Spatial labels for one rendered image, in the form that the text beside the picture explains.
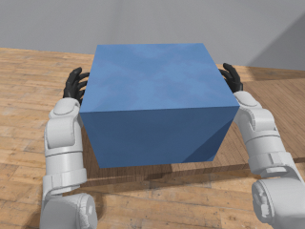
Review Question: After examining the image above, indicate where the table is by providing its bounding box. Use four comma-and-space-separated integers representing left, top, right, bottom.
79, 78, 305, 188

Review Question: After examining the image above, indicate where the carton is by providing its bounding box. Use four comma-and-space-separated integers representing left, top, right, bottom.
79, 43, 240, 169

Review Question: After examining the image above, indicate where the right robot forearm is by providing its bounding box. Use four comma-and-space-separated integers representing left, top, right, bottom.
233, 91, 305, 186

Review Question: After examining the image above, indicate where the robot left upper arm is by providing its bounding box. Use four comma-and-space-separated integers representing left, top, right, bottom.
41, 193, 98, 229

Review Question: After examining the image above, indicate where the robot left hand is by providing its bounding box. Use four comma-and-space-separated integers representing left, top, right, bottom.
63, 67, 90, 106

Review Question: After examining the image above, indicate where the robot right upper arm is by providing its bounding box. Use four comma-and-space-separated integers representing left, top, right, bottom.
252, 177, 305, 229

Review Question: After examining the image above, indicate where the left robot forearm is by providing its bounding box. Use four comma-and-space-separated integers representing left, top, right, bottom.
39, 97, 88, 229

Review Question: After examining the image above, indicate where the robot right hand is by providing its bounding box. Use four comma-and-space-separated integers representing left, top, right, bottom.
219, 63, 243, 94

